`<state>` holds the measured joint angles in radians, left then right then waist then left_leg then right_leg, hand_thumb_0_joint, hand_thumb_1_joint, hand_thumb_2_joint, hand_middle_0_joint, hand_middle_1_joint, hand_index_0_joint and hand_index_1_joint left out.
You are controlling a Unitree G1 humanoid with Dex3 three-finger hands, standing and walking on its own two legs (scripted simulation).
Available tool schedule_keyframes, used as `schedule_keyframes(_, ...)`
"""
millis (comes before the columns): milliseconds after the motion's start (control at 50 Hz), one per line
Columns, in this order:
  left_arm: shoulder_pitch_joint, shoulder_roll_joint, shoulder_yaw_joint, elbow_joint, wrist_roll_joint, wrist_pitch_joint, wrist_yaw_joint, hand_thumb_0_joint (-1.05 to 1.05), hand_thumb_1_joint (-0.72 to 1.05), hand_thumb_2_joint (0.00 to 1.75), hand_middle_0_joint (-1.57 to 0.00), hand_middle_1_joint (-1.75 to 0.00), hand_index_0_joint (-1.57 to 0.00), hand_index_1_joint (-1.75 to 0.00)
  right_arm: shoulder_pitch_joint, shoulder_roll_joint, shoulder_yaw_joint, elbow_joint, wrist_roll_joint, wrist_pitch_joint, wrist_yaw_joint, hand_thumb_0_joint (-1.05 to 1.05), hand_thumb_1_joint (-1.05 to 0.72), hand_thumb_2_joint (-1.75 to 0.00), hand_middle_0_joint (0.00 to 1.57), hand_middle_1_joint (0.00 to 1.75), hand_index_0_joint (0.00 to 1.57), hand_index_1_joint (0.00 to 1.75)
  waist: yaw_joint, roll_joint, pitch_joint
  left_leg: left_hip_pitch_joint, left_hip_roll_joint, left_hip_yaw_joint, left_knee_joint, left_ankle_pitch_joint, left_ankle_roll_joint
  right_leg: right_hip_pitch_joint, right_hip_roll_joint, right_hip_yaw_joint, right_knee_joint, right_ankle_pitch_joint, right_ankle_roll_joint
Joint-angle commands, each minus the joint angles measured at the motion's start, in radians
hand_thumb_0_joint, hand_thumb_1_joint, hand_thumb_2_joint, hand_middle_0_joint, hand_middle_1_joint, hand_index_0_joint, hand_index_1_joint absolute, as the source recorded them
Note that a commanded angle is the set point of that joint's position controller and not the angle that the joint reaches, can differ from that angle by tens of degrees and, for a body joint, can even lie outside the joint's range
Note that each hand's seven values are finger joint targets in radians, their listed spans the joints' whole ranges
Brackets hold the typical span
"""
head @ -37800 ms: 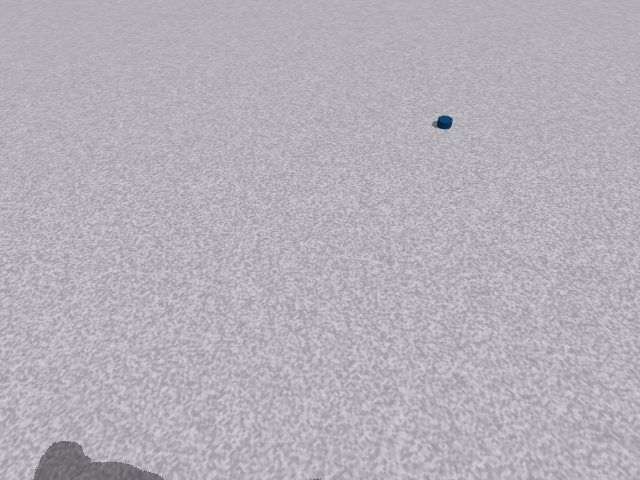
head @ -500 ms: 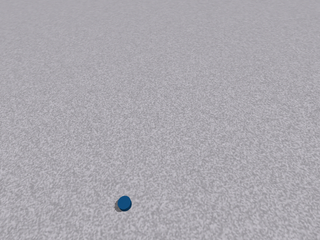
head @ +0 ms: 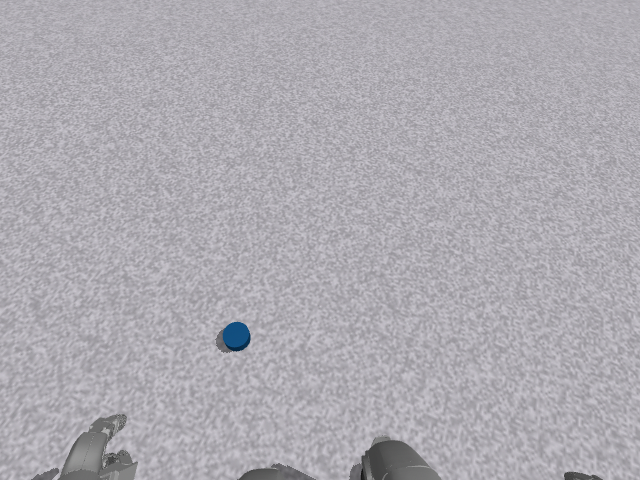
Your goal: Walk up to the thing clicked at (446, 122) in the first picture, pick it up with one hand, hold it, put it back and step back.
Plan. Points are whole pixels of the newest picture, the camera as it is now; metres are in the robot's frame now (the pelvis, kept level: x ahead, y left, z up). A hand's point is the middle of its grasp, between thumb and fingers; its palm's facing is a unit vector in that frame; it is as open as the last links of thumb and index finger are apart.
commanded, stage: step back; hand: left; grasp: from above
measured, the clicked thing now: (236, 336) +0.53 +0.25 -0.74
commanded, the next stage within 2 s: none
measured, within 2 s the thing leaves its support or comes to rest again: neither
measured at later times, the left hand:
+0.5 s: hand out of the picture +0.03 +0.24 -0.13, palm faces -0.08 -0.92 -0.39, open 7.3 cm
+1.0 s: hand out of the picture -0.13 +0.26 -0.15, palm faces -0.08 -0.92 -0.38, open 7.3 cm
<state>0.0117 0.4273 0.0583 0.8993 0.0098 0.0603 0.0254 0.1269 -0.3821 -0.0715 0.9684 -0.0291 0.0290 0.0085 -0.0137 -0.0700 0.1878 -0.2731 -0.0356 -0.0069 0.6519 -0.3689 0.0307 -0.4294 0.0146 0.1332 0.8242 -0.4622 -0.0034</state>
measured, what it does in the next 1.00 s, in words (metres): walks backwards: right foot, then left foot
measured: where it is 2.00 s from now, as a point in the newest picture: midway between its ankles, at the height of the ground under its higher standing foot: outside the picture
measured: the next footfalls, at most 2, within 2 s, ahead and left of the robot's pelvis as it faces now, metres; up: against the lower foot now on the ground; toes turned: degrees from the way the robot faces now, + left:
right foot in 0.36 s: -0.05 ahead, -0.14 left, +0.00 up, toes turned -1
left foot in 0.68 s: -0.12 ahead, +0.11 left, +0.00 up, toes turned -3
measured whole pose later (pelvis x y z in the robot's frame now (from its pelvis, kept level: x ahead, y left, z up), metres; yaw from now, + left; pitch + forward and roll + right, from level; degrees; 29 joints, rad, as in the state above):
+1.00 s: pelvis -0.24 -0.01 +0.01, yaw -5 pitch -2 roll -1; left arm 0.18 0.42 0.10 0.81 0.02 0.07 0.00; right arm 0.13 -0.36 -0.05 0.81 -0.03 0.01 -0.01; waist 0.01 -0.04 0.19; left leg -0.35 0.05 0.00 0.58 -0.19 0.01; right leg -0.37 0.07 0.15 1.07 -0.52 0.04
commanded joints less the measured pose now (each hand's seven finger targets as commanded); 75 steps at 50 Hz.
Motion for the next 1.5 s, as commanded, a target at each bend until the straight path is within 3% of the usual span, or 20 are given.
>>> schedule_keyframes(0,0.048,0.15,0.035,-0.065,0.0,-0.007,0.029,0.0,0.9,0.9,-0.2,-0.3,-0.2,-0.3,-0.03,-0.277,-0.061,-0.105,0.002,-0.033,-0.037,0.0,-0.9,-0.9,0.2,0.3,0.2,0.3,0.009,0.221,-0.228,0.179,0.326,-0.314,-0.214,0.83,0.177,-0.103,0.104,0.12,0.4,-0.116,-0.02)
schedule_keyframes(220,0.089,0.128,0.062,-0.137,0.011,-0.026,-0.002,0.0,0.9,0.9,-0.2,-0.3,-0.2,-0.3,0.08,-0.262,-0.059,-0.155,0.008,-0.033,-0.053,0.0,-0.9,-0.9,0.2,0.3,0.2,0.3,-0.036,0.211,-0.256,0.291,0.315,-0.234,-0.131,0.753,0.215,-0.021,0.033,-0.02,0.062,-0.044,0.02)
schedule_keyframes(320,0.231,0.118,0.072,-0.08,0.025,-0.043,-0.008,0.0,0.9,0.9,-0.2,-0.3,-0.2,-0.3,-0.01,-0.246,-0.044,-0.177,0.02,-0.016,-0.038,0.0,-0.9,-0.9,0.2,0.3,0.2,0.3,0.04,0.191,-0.299,0.066,0.246,-0.176,-0.04,0.478,0.112,0.292,0.009,-0.093,-0.388,0.276,-0.03)
schedule_keyframes(340,0.233,0.174,0.084,-0.093,0.035,-0.052,-0.006,0.0,0.9,0.9,-0.2,-0.3,-0.2,-0.3,-0.004,-0.218,-0.032,-0.185,0.029,-0.015,-0.035,0.0,-0.9,-0.9,0.2,0.3,0.2,0.3,0.037,0.084,-0.304,-0.06,0.181,-0.143,0.024,0.334,0.057,0.361,-0.089,0.065,-0.395,0.398,-0.067)
schedule_keyframes(380,0.144,0.296,0.105,-0.141,0.027,-0.054,-0.009,0.0,0.9,0.9,-0.2,-0.3,-0.2,-0.3,-0.047,-0.18,-0.031,-0.185,0.027,-0.002,-0.049,0.0,-0.9,-0.9,0.2,0.3,0.2,0.3,0.061,-0.203,-0.193,-0.159,-0.058,-0.084,0.439,-0.291,-0.028,0.145,-0.41,0.426,-0.481,0.593,-0.333)
schedule_keyframes(460,0.04,0.175,0.081,-0.19,0.019,-0.049,0.003,0.0,0.9,0.9,-0.2,-0.3,-0.2,-0.3,0.064,-0.201,-0.023,-0.136,0.039,-0.006,-0.046,0.0,-0.9,-0.9,0.2,0.3,0.2,0.3,0.003,-0.075,-0.157,-0.152,-0.078,-0.123,0.559,-0.162,-0.044,0.155,-0.238,0.133,-0.391,0.678,-0.236)
schedule_keyframes(580,0.126,0.172,0.075,-0.21,0.025,-0.033,0.007,0.0,0.9,0.9,-0.2,-0.3,-0.2,-0.3,0.069,-0.179,-0.018,-0.161,0.019,-0.02,-0.042,0.0,-0.9,-0.9,0.2,0.3,0.2,0.3,0.044,-0.129,-0.234,-0.122,0.003,-0.039,0.076,-0.145,-0.04,0.376,-0.226,0.108,-0.287,0.741,-0.206)
schedule_keyframes(640,0.098,0.169,0.061,-0.226,0.007,-0.015,-0.006,0.0,0.9,0.9,-0.2,-0.3,-0.2,-0.3,0.143,-0.177,-0.037,-0.133,0.001,-0.036,-0.036,0.0,-0.9,-0.9,0.2,0.3,0.2,0.3,-0.004,-0.062,-0.254,0.082,0.024,-0.021,-0.279,0.228,-0.016,0.26,-0.165,0.065,-0.174,0.569,-0.118)
schedule_keyframes(680,0.083,0.131,0.056,-0.247,0.002,-0.015,-0.001,0.0,0.9,0.9,-0.2,-0.3,-0.2,-0.3,0.067,-0.364,-0.074,-0.171,-0.013,-0.04,-0.025,0.0,-0.9,-0.9,0.2,0.3,0.2,0.3,-0.008,0.322,-0.222,0.116,0.401,-0.484,-0.319,0.508,0.183,-0.051,0.088,-0.076,0.09,-0.138,-0.015)
schedule_keyframes(700,0.033,0.154,0.073,-0.235,0.017,-0.015,0.013,0.0,0.9,0.9,-0.2,-0.3,-0.2,-0.3,0.081,-0.368,-0.079,-0.174,-0.008,-0.045,-0.027,0.0,-0.9,-0.9,0.2,0.3,0.2,0.3,-0.054,0.285,-0.196,0.012,0.468,-0.553,-0.322,0.537,0.273,-0.016,0.082,0.043,0.283,-0.216,-0.008)
schedule_keyframes(760,0.132,0.139,0.075,-0.176,-0.005,-0.009,0.008,0.0,0.9,0.9,-0.2,-0.3,-0.2,-0.3,-0.026,-0.259,-0.046,-0.18,-0.007,-0.048,-0.042,0.0,-0.9,-0.9,0.2,0.3,0.2,0.3,0.045,0.177,-0.175,0.057,0.288,-0.26,-0.244,0.615,0.167,-0.076,0.109,0.101,0.465,-0.06,-0.024)
schedule_keyframes(940,0.157,0.134,0.08,-0.184,0.014,-0.015,-0.008,0.0,0.9,0.9,-0.2,-0.3,-0.2,-0.3,0.065,-0.258,-0.061,-0.217,0.0,-0.04,-0.05,0.0,-0.9,-0.9,0.2,0.3,0.2,0.3,-0.023,0.233,-0.25,0.232,0.327,-0.236,-0.183,0.602,0.23,-0.036,0.036,0.008,0.182,-0.074,0.044)
schedule_keyframes(1060,0.362,0.136,0.091,-0.074,0.025,-0.03,-0.024,0.0,0.9,0.9,-0.2,-0.3,-0.2,-0.3,-0.03,-0.265,-0.053,-0.248,0.008,-0.002,-0.032,0.0,-0.9,-0.9,0.2,0.3,0.2,0.3,0.07,0.243,-0.287,-0.069,0.222,-0.159,-0.078,0.239,0.092,0.329,0.004,-0.114,-0.38,0.187,-0.027)
schedule_keyframes(1100,0.24,0.326,0.136,-0.142,0.035,-0.032,-0.029,0.0,0.9,0.9,-0.2,-0.3,-0.2,-0.3,-0.03,-0.169,-0.036,-0.27,0.019,0.0,-0.047,0.0,-0.9,-0.9,0.2,0.3,0.2,0.3,0.073,-0.205,-0.182,-0.279,-0.075,-0.069,0.315,-0.231,-0.037,0.103,-0.376,0.392,-0.556,0.051,-0.228)
schedule_keyframes(1120,0.164,0.348,0.134,-0.179,0.037,-0.038,-0.022,0.0,0.9,0.9,-0.2,-0.3,-0.2,-0.3,-0.039,-0.22,-0.054,-0.255,0.015,0.005,-0.055,0.0,-0.9,-0.9,0.2,0.3,0.2,0.3,0.071,-0.206,-0.115,-0.221,-0.03,-0.165,0.508,-0.246,-0.046,-0.077,-0.463,0.491,-0.6,0.036,-0.304)
schedule_keyframes(1180,-0.012,0.207,0.096,-0.203,0.037,-0.044,-0.004,0.0,0.9,0.9,-0.2,-0.3,-0.2,-0.3,0.085,-0.217,-0.043,-0.183,0.033,-0.003,-0.048,0.0,-0.9,-0.9,0.2,0.3,0.2,0.3,-0.038,-0.069,-0.09,-0.192,-0.08,-0.164,0.592,-0.073,-0.041,-0.03,-0.247,0.1,-0.443,0.316,-0.183)
schedule_keyframes(1360,0.14,0.195,0.079,-0.194,0.018,-0.026,0.007,0.0,0.9,0.9,-0.2,-0.3,-0.2,-0.3,0.124,-0.168,-0.026,-0.167,0.007,-0.022,-0.039,0.0,-0.9,-0.9,0.2,0.3,0.2,0.3,0.047,-0.123,-0.245,-0.087,-0.006,0.014,-0.08,-0.04,-0.029,0.381,-0.247,0.057,-0.206,0.703,-0.172)
schedule_keyframes(1400,0.137,0.179,0.059,-0.207,0.011,-0.014,0.002,0.0,0.9,0.9,-0.2,-0.3,-0.2,-0.3,0.162,-0.213,-0.045,-0.148,0.0,-0.026,-0.039,0.0,-0.9,-0.9,0.2,0.3,0.2,0.3,0.025,-0.05,-0.266,0.086,0.062,-0.085,-0.222,0.253,0.012,0.21,-0.193,0.03,-0.143,0.551,-0.091)
schedule_keyframes(1440,0.045,0.158,0.065,-0.235,-0.002,-0.013,0.01,0.0,0.9,0.9,-0.2,-0.3,-0.2,-0.3,0.111,-0.378,-0.074,-0.178,-0.003,-0.023,-0.026,0.0,-0.9,-0.9,0.2,0.3,0.2,0.3,-0.023,0.316,-0.241,0.025,0.417,-0.497,-0.292,0.542,0.245,0.007,0.035,-0.121,0.175,-0.174,-0.007)
schedule_keyframes(1480,0.033,0.153,0.073,-0.205,0.003,-0.004,0.014,0.0,0.9,0.9,-0.2,-0.3,-0.2,-0.3,0.063,-0.314,-0.064,-0.175,-0.01,-0.033,-0.036,0.0,-0.9,-0.9,0.2,0.3,0.2,0.3,-0.004,0.187,-0.203,-0.022,0.379,-0.396,-0.255,0.624,0.258,-0.003,0.057,0.044,0.425,-0.158,-0.019)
